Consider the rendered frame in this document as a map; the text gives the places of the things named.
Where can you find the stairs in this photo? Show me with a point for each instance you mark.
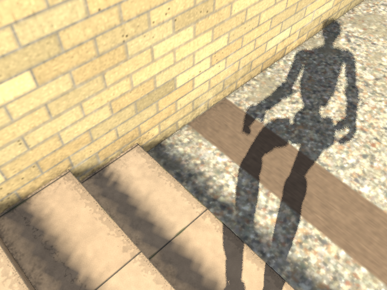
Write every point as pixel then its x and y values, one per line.
pixel 130 225

